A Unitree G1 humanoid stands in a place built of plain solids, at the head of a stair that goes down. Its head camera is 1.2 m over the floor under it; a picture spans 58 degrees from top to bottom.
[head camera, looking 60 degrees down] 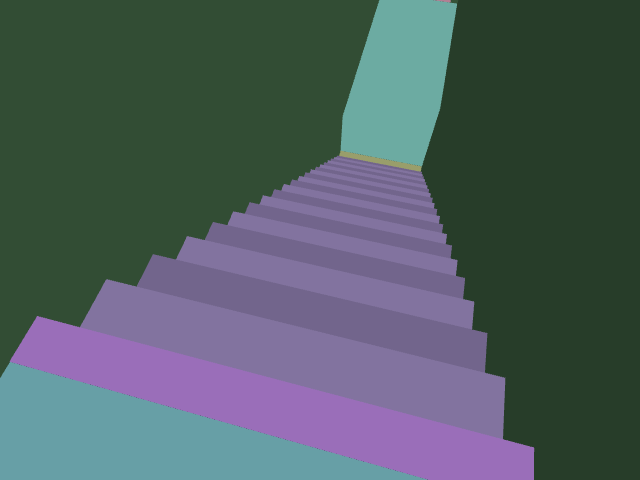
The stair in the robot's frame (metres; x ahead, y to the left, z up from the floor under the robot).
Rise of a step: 0.21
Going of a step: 0.22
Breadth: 1.40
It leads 14 degrees to the right of straight ahead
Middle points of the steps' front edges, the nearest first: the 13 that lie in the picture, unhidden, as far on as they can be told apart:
0.27 0.14 0.00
0.48 0.09 -0.21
0.70 0.03 -0.43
0.91 -0.02 -0.64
1.13 -0.08 -0.85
1.35 -0.13 -1.07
1.56 -0.19 -1.28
1.78 -0.24 -1.49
2.00 -0.30 -1.71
2.21 -0.35 -1.92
2.43 -0.41 -2.13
2.65 -0.46 -2.35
2.86 -0.52 -2.56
